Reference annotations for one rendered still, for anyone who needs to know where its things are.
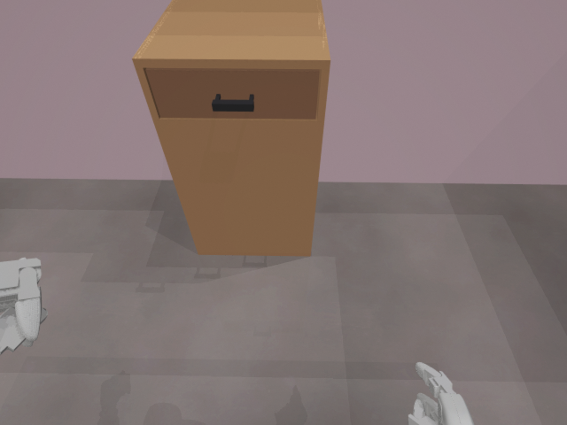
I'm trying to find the handle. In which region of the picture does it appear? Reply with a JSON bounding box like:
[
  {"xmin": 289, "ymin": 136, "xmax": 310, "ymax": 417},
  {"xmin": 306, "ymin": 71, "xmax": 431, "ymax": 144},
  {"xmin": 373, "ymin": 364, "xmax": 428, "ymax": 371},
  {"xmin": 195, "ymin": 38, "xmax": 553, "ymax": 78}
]
[{"xmin": 212, "ymin": 94, "xmax": 254, "ymax": 112}]

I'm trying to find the drawer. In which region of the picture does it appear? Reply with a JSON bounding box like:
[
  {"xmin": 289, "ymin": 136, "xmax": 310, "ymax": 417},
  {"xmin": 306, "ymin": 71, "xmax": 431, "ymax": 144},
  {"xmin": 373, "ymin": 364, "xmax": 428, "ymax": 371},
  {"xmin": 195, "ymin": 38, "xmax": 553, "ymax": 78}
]
[{"xmin": 145, "ymin": 68, "xmax": 320, "ymax": 120}]

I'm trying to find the robot right hand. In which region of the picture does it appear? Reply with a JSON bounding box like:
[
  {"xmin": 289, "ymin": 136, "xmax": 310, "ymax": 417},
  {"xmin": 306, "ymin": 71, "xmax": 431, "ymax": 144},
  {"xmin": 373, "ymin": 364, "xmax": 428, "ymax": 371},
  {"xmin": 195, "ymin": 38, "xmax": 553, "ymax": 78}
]
[{"xmin": 408, "ymin": 362, "xmax": 474, "ymax": 425}]

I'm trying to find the cabinet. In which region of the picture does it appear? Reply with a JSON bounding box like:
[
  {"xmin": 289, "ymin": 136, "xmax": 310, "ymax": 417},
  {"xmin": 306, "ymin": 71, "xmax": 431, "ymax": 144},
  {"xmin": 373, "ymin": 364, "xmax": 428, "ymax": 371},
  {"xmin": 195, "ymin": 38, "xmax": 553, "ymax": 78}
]
[{"xmin": 132, "ymin": 0, "xmax": 330, "ymax": 257}]

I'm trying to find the robot left hand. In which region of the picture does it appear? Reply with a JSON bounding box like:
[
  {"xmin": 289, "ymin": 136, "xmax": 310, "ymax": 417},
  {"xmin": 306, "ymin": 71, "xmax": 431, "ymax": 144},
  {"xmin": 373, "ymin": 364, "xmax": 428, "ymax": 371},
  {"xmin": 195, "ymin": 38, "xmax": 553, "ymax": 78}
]
[{"xmin": 0, "ymin": 258, "xmax": 48, "ymax": 355}]

